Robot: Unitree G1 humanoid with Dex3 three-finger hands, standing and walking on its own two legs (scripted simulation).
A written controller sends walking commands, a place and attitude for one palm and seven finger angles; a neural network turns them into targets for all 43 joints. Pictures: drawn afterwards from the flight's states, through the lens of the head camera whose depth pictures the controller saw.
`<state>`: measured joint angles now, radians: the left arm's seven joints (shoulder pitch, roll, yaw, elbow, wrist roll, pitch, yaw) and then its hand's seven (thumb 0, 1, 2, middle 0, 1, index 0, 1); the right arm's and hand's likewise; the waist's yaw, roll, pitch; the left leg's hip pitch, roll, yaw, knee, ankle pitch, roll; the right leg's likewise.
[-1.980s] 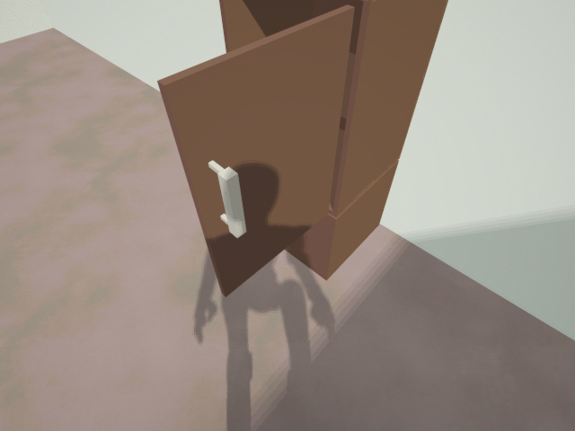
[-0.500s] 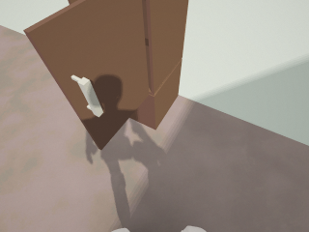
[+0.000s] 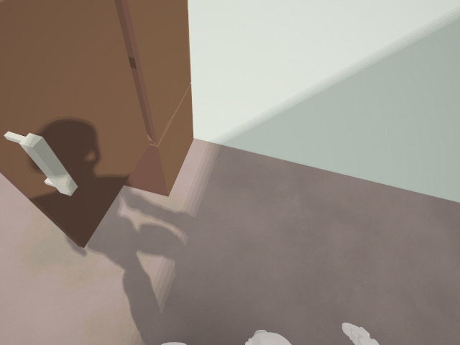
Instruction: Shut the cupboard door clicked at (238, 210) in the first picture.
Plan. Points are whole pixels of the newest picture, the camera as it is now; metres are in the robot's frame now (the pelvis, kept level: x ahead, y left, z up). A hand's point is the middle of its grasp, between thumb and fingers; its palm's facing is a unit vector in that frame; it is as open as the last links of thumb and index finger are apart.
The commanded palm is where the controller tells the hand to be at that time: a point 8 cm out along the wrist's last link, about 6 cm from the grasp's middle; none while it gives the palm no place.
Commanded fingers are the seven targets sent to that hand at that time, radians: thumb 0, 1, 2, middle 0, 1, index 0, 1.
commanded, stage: walk to a spot facing it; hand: left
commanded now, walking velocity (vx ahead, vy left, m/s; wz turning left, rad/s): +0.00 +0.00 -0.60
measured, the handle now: (42, 164) +0.38 +0.39 +0.02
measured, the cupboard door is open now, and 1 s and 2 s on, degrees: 87 87 87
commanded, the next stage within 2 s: turn to face it in 1.68 s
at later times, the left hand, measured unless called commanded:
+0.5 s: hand (166, 331) +0.15 +0.13 -0.15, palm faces -0.31 -0.92 -0.26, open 7.4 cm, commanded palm none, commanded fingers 0.00 0.90 0.90 -0.20 -0.30 -0.20 -0.30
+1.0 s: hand (233, 234) +0.36 +0.01 -0.16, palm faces -0.61 -0.78 -0.16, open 7.4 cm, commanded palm none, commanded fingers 0.00 0.90 0.90 -0.20 -0.30 -0.20 -0.30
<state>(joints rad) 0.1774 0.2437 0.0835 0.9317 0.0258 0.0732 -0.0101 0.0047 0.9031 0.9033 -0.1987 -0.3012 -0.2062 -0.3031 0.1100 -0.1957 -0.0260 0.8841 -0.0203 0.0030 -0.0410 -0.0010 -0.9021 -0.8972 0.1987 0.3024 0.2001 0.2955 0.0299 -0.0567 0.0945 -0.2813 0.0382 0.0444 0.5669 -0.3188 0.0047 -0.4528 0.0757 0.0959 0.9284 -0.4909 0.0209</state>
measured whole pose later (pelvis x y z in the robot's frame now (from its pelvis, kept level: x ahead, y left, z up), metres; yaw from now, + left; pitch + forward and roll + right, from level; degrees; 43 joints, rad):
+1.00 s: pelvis +0.16 -0.07 +0.01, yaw -37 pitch +2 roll -1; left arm 0.11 0.23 0.08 0.93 0.04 0.04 -0.06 0.01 0.91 0.90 -0.19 -0.30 -0.20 -0.30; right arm 0.44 -0.16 0.00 1.00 -0.03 -0.07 -0.03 0.00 -0.90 -0.90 0.20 0.30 0.20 0.30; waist -0.02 -0.03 0.08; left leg -0.01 0.08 0.26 0.34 -0.35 -0.01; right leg -0.67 -0.05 -0.07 1.02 -0.16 -0.01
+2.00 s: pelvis +0.47 -0.41 +0.01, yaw -48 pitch +2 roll -1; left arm 0.19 0.18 0.05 1.02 0.03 -0.02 0.02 0.01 0.94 0.90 -0.20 -0.30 -0.20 -0.30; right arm 0.31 -0.18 -0.03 1.08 -0.02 -0.05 -0.03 -0.01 -0.95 -0.90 0.20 0.30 0.20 0.30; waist -0.01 -0.01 0.07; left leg -0.23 -0.01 0.08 0.45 -0.25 0.06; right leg -0.50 -0.07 -0.02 0.86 -0.29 0.02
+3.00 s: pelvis +0.49 -0.53 +0.00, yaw -12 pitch +1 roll +2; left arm 0.19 0.19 0.03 0.88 0.02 0.03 0.02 0.00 0.90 0.90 -0.20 -0.30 -0.20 -0.30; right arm 0.18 -0.25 -0.08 0.93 -0.02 0.09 0.03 0.00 -0.90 -0.90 0.20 0.30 0.20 0.30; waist -0.02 0.04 0.09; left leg -0.56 -0.03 -0.02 1.06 -0.42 -0.04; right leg -0.26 -0.07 -0.09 0.56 -0.31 0.00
